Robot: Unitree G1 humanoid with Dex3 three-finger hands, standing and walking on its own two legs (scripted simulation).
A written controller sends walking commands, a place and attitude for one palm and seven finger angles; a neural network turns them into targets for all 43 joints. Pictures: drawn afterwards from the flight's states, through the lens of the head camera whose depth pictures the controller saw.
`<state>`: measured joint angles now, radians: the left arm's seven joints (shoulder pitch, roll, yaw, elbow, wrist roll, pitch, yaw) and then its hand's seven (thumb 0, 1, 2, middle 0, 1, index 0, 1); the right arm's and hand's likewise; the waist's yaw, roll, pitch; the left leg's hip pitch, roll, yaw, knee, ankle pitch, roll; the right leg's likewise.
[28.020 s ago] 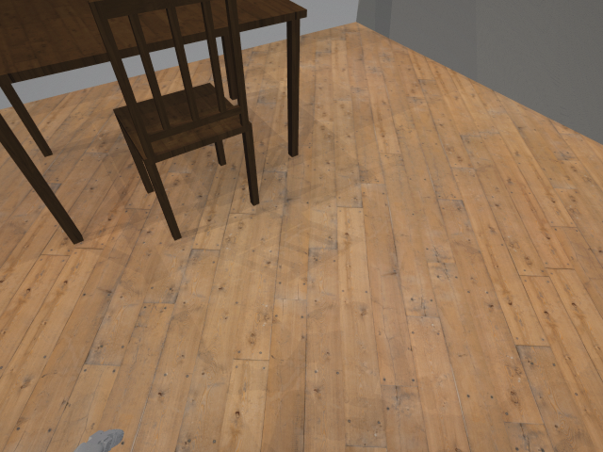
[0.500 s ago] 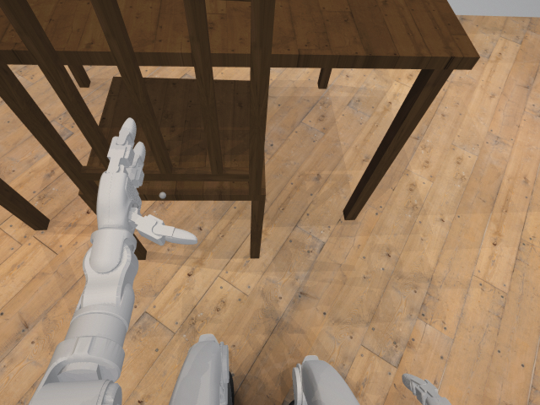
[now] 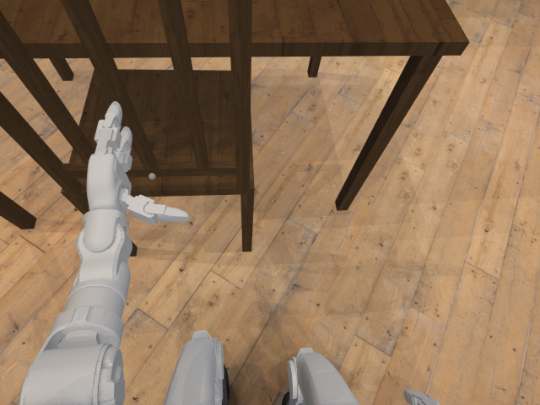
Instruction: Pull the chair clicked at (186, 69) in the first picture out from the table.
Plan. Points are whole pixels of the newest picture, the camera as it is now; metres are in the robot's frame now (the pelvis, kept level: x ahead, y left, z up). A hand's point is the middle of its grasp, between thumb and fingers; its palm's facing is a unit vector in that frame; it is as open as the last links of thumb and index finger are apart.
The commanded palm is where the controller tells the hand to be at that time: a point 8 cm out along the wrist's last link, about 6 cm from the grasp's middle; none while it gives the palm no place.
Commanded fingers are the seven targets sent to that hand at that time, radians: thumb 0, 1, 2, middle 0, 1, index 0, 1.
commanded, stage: push the fingers through the gap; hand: left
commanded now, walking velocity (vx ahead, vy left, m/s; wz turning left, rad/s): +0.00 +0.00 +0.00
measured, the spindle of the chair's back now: (121, 100) +0.56 +0.22 +0.06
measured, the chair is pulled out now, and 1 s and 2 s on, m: -0.08 -0.08 -0.08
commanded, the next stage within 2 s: hook a spindle and tug to test in 0.20 s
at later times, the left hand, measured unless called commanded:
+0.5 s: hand (144, 184) +0.42 +0.17 +0.03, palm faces +0.05 -1.00 -0.01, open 16.5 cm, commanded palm +0.40 +0.22 +0.03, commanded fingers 0.00 -0.50 0.30 -0.25 -0.68 -0.25 -0.68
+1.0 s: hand (148, 178) +0.44 +0.17 +0.03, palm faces +0.07 -1.00 -0.01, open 8.7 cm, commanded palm +0.41 +0.22 +0.03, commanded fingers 0.00 0.68 0.80 -0.50 -1.45 -0.50 -1.45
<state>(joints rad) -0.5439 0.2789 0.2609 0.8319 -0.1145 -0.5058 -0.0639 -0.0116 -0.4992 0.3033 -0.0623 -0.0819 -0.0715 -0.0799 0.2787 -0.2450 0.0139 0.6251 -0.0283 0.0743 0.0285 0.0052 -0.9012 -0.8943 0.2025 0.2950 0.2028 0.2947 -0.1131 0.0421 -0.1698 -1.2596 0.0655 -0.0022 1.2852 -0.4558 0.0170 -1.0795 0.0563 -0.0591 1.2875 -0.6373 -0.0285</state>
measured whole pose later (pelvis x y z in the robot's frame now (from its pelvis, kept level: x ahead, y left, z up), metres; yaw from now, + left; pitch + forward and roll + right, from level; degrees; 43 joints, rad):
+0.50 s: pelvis +0.00 +0.00 +0.00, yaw +0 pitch +24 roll -4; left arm -0.48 0.27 0.24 0.78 -0.15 -0.51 -0.11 -0.01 -0.50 0.30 -0.11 -0.25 -0.12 -0.25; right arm 0.26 -0.24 0.01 0.62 -0.02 0.07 0.03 0.00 -0.90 -0.89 0.20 0.29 0.20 0.29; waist -0.09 0.04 -0.17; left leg -1.23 0.06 0.00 1.27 -0.46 0.02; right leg -1.05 0.05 -0.06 1.27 -0.64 -0.02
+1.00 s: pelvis +0.00 +0.01 +0.00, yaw +0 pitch +24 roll -4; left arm -0.54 0.27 0.25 0.85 -0.11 -0.51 -0.05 0.00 0.15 0.58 -0.47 -1.36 -0.48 -1.36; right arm 0.28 -0.24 0.02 0.63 -0.03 0.09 0.03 0.01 -0.90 -0.89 0.20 0.30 0.20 0.29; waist -0.12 0.04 -0.17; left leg -1.26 0.06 0.00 1.28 -0.46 0.03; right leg -1.07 0.05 -0.05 1.27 -0.63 -0.01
